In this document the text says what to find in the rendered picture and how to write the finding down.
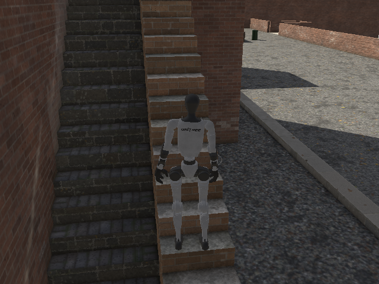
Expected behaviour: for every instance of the left robot upper arm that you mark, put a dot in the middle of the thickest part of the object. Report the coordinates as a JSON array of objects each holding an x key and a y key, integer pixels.
[{"x": 172, "y": 124}]

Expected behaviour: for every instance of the robot right shin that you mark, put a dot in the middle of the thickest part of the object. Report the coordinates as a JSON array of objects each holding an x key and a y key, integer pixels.
[{"x": 204, "y": 220}]

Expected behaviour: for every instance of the robot right hand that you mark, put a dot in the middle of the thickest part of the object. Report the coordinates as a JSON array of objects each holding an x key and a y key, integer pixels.
[{"x": 213, "y": 174}]

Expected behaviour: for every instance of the robot right forearm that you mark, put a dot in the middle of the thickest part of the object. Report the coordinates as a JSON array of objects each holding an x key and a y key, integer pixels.
[{"x": 213, "y": 160}]

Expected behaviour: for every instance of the robot left forearm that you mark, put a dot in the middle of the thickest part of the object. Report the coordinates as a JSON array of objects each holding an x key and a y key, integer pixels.
[{"x": 162, "y": 158}]

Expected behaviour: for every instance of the robot left hand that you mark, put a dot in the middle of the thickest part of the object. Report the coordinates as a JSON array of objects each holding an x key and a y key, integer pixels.
[{"x": 158, "y": 175}]

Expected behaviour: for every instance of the robot right thigh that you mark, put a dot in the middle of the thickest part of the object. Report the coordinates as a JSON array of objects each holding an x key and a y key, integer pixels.
[{"x": 203, "y": 181}]

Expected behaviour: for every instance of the right robot upper arm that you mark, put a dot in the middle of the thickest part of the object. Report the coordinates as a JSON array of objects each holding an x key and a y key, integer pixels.
[{"x": 210, "y": 136}]

